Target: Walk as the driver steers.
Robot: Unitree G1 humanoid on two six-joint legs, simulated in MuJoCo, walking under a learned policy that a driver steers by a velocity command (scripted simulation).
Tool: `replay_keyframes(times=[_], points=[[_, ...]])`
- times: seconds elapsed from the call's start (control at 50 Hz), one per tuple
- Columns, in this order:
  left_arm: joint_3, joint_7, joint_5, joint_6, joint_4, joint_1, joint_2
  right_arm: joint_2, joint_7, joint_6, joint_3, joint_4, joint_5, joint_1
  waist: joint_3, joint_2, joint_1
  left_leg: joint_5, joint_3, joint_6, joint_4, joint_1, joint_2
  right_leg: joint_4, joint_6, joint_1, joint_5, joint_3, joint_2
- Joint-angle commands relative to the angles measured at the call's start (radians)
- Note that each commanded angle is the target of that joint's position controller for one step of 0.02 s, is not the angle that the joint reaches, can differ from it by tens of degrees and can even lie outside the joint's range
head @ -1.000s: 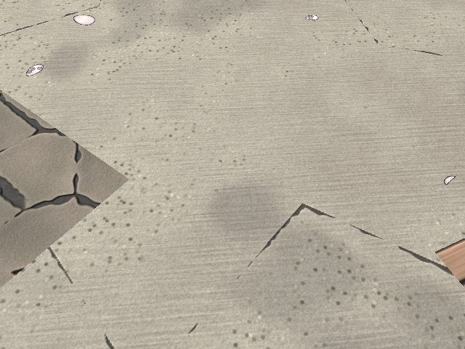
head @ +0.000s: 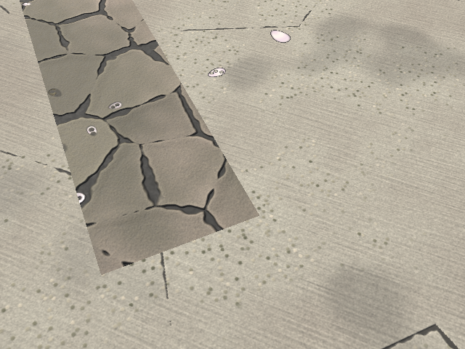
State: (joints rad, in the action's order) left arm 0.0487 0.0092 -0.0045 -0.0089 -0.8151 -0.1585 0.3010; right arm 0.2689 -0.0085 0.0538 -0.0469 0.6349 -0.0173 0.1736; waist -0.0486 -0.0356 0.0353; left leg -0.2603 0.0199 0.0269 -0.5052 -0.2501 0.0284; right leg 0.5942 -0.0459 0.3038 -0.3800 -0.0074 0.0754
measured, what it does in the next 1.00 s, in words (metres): steps on the spot: right foot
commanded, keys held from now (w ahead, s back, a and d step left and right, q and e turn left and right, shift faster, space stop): no key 0.60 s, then w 0.40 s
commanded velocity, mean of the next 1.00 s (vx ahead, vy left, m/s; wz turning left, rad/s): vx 0.11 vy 0.00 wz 0.04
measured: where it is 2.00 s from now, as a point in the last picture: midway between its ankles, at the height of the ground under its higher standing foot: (243, 285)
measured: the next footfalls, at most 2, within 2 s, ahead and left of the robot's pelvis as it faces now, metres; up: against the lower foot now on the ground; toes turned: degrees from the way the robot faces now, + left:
right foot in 0.20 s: +0.03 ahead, -0.14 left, +0.00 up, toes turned +0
left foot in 1.26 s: +0.40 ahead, +0.11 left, +0.00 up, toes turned +1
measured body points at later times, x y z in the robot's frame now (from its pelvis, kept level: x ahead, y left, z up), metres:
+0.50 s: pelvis +0.00 +0.00 +0.00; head +0.01 +0.00 +0.45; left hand +0.08 +0.27 -0.13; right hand +0.12 -0.26 -0.12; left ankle +0.00 +0.11 -0.73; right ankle -0.01 -0.14 -0.73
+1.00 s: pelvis +0.08 -0.03 +0.01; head +0.09 -0.05 +0.46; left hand +0.05 +0.23 -0.13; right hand +0.20 -0.30 -0.12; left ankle +0.07 +0.10 -0.66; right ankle +0.00 -0.13 -0.73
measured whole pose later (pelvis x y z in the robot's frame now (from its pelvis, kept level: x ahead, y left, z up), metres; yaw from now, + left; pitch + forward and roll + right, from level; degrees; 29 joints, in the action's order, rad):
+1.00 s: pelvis +0.08 -0.03 +0.01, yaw +0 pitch +1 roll +1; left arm 0.03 -0.01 0.01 0.10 -1.05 -0.41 0.23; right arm 0.27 0.01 -0.08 -0.06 0.89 0.03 0.20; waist 0.00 0.02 0.04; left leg -0.35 -0.01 0.04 -1.05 -0.50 -0.02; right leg 0.37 0.03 0.06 -0.32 -0.01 -0.01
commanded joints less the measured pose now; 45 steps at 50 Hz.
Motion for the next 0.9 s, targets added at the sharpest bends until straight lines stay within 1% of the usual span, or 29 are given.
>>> replay_keyframes(times=[0.02,0.04,0.06,0.08,0.12,0.16,0.18,0.2,0.22,0.24,0.26,0.28,0.3,0.32,0.38,0.6,0.62,0.66,0.68,0.7,0.72,0.76,0.78,0.8,0.82,0.84,0.86,0.88,0.9], points=[[0.022,0.007,-0.001,0.016,0.071,0.051,0.114,0.113,0.003,-0.046,-0.021,-0.061,-0.027,-0.033,0.099,0.221,-0.03,0.265,0.291,0.2,0.204,0.089,-0.283,0.15,-0.022,0.089,-0.136,0.042,0.001],[0.025,0.013,0.0,0.012,0.049,0.035,0.111,0.128,0.002,-0.056,-0.025,-0.053,-0.02,-0.044,0.09,0.217,-0.027,0.255,0.259,0.175,0.199,0.096,-0.251,0.159,-0.028,0.095,-0.12,0.044,-0.001],[0.028,0.016,-0.007,0.006,0.041,0.021,0.116,0.128,0.0,-0.063,-0.025,-0.044,-0.008,-0.057,0.079,0.22,-0.026,0.324,0.249,0.167,0.185,0.096,-0.248,0.172,-0.039,0.096,-0.093,0.057,0.006],[0.027,0.014,-0.005,0.005,0.032,0.006,0.106,0.123,-0.002,-0.066,-0.021,-0.034,-0.005,-0.059,0.084,0.204,-0.017,0.413,0.227,0.166,0.166,0.084,-0.239,0.182,-0.046,0.07,-0.081,0.055,0.003],[0.017,0.008,0.002,0.008,0.017,-0.014,0.077,0.104,-0.003,-0.065,-0.016,-0.017,-0.002,-0.062,0.106,0.179,-0.014,0.492,0.195,0.166,0.14,0.093,-0.222,0.125,-0.049,0.02,-0.05,0.04,-0.002],[0.01,0.005,0.006,0.01,0.005,-0.014,0.063,0.093,-0.003,-0.059,-0.012,-0.002,0.005,-0.072,0.113,0.165,-0.012,0.485,0.184,0.158,0.117,0.101,-0.205,-0.011,-0.044,-0.038,0.052,0.021,-0.014],[0.006,0.003,0.002,0.012,-0.002,-0.025,0.058,0.088,-0.001,-0.056,-0.01,0.01,0.01,-0.071,0.112,0.152,0.0,0.436,0.175,0.138,0.109,0.091,-0.189,-0.131,-0.035,-0.095,0.181,0.016,-0.018],[0.006,0.002,-0.009,0.013,-0.005,-0.026,0.076,0.082,0.001,-0.058,-0.01,0.026,0.011,-0.042,0.117,0.122,-0.006,0.33,0.171,0.102,0.111,0.075,-0.165,-0.184,-0.021,-0.157,0.33,0.041,-0.004],[0.011,0.004,-0.013,0.012,0.0,-0.026,0.113,0.079,0.004,-0.062,-0.009,0.039,0.001,-0.018,0.109,0.08,-0.026,0.192,0.152,0.067,0.101,0.051,-0.127,-0.194,-0.002,-0.189,0.449,0.076,0.035],[0.027,0.005,0.0,0.01,-0.019,-0.016,0.174,0.088,0.007,-0.063,-0.014,0.041,-0.004,0.018,0.079,-0.02,-0.072,0.118,0.114,0.045,0.123,0.032,-0.082,-0.141,0.033,-0.156,0.382,0.055,0.028],[0.022,0.001,0.005,0.012,-0.02,-0.007,0.13,0.095,0.004,-0.061,-0.012,0.049,-0.007,-0.02,0.066,-0.011,-0.034,0.085,0.089,0.022,0.103,0.06,-0.063,-0.157,0.049,-0.107,0.28,0.051,0.013],[0.014,0.0,-0.001,0.014,-0.029,-0.007,0.102,0.095,0.001,-0.058,-0.015,0.05,-0.002,-0.045,0.051,-0.004,-0.027,0.075,0.08,0.018,0.09,0.06,-0.059,-0.175,0.044,-0.091,0.244,0.055,0.009],[0.012,0.002,-0.008,0.018,-0.037,0.001,0.098,0.083,-0.005,-0.055,-0.014,0.053,0.002,-0.053,0.052,-0.008,-0.03,0.092,0.08,0.02,0.086,0.063,-0.063,-0.185,0.036,-0.087,0.245,0.057,0.007],[0.008,0.003,-0.007,0.023,-0.043,0.003,0.088,0.082,-0.008,-0.049,-0.014,0.058,0.002,-0.052,0.046,-0.014,-0.027,0.115,0.08,0.021,0.085,0.056,-0.061,-0.189,0.031,-0.092,0.255,0.055,0.005],[0.005,0.009,-0.004,0.03,-0.069,-0.014,0.085,0.077,-0.011,-0.046,-0.017,0.084,0.002,-0.037,0.052,0.005,-0.024,0.131,0.075,0.02,0.086,0.063,-0.06,-0.184,0.026,-0.101,0.242,0.048,-0.002],[-0.003,0.023,-0.001,0.025,-0.14,-0.023,0.074,0.08,-0.019,-0.055,-0.02,0.199,0.009,0.003,0.034,0.045,-0.019,0.144,0.061,0.002,0.096,0.059,-0.054,-0.186,0.033,-0.107,0.221,0.037,-0.019],[-0.004,0.025,0.001,0.022,-0.153,-0.04,0.068,0.08,-0.021,-0.054,-0.02,0.216,0.01,0.021,0.053,0.049,-0.02,0.039,0.052,0.006,0.101,0.065,-0.044,-0.183,0.036,-0.11,0.127,0.022,-0.034],[0.001,0.029,0.013,0.019,-0.156,-0.04,0.072,0.105,-0.027,-0.05,-0.03,0.231,0.022,0.038,0.002,0.062,-0.029,-0.331,0.064,0.037,0.11,0.007,-0.035,-0.142,0.063,-0.037,-0.154,0.0,-0.064],[0.0,0.031,0.014,0.024,-0.148,-0.03,0.068,0.11,-0.028,-0.054,-0.031,0.233,0.026,0.046,-0.043,0.074,-0.035,-0.451,0.1,0.059,0.134,-0.033,-0.056,-0.123,0.076,0.014,-0.239,0.005,-0.065],[-0.002,0.03,0.017,0.036,-0.139,-0.023,0.058,0.116,-0.027,-0.064,-0.032,0.237,0.03,0.064,-0.075,0.096,-0.042,-0.513,0.155,0.083,0.164,-0.046,-0.091,-0.094,0.084,0.057,-0.256,0.007,-0.065],[-0.004,0.026,0.02,0.052,-0.133,-0.016,0.044,0.127,-0.024,-0.078,-0.036,0.247,0.035,0.093,-0.085,0.129,-0.051,-0.542,0.232,0.113,0.199,-0.023,-0.141,-0.042,0.086,0.097,-0.212,-0.004,-0.068],[-0.007,0.011,0.029,0.082,-0.126,-0.013,0.017,0.158,-0.017,-0.097,-0.046,0.266,0.038,0.134,-0.068,0.214,-0.052,-0.568,0.416,0.183,0.29,0.028,-0.259,0.079,0.096,0.127,-0.078,-0.034,-0.083],[-0.005,0.003,0.032,0.092,-0.126,-0.018,0.022,0.156,-0.015,-0.102,-0.046,0.262,0.04,0.122,-0.073,0.212,-0.043,-0.541,0.448,0.198,0.305,-0.007,-0.281,0.084,0.116,0.095,-0.067,-0.016,-0.07],[-0.004,-0.004,0.035,0.101,-0.136,-0.047,0.02,0.148,-0.013,-0.104,-0.042,0.249,0.041,0.082,-0.074,0.201,-0.014,-0.501,0.42,0.187,0.297,-0.049,-0.269,0.028,0.139,0.027,-0.069,-0.015,-0.067],[-0.003,-0.008,0.038,0.106,-0.163,-0.117,0.014,0.14,-0.01,-0.103,-0.037,0.228,0.046,0.014,-0.071,0.19,0.034,-0.441,0.344,0.154,0.261,-0.128,-0.225,-0.092,0.16,-0.108,-0.042,-0.017,-0.07],[0.007,-0.009,0.034,0.109,-0.204,-0.211,0.043,0.109,-0.008,-0.105,-0.027,0.199,0.046,-0.059,-0.063,0.129,0.076,-0.319,0.231,0.103,0.155,-0.212,-0.153,-0.179,0.17,-0.237,0.005,0.046,-0.04],[0.03,-0.009,0.028,0.113,-0.244,-0.326,0.123,0.043,-0.007,-0.119,-0.011,0.164,0.044,-0.116,-0.044,-0.082,0.102,-0.175,0.028,0.022,-0.129,-0.346,-0.022,-0.297,0.221,-0.362,-0.107,0.294,0.094],[0.05,-0.018,0.023,0.118,-0.251,-0.385,0.207,0.053,-0.008,-0.141,-0.013,0.129,0.044,-0.127,-0.037,-0.261,0.111,-0.24,-0.026,-0.01,-0.361,-0.521,0.023,-0.405,0.321,-0.477,-0.037,0.618,0.284],[0.03,-0.018,0.009,0.124,-0.24,-0.359,0.138,0.099,-0.004,-0.155,-0.025,0.142,0.053,-0.109,-0.046,-0.145,0.085,-0.296,0.042,-0.003,-0.535,-0.618,-0.022,-0.389,0.34,-0.508,0.046,0.638,0.313]])
Keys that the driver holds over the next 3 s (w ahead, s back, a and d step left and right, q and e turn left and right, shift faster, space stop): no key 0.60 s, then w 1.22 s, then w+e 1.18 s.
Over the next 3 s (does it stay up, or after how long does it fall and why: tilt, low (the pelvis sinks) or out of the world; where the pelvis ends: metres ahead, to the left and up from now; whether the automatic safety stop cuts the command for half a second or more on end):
stays up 1.13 -0.17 0.00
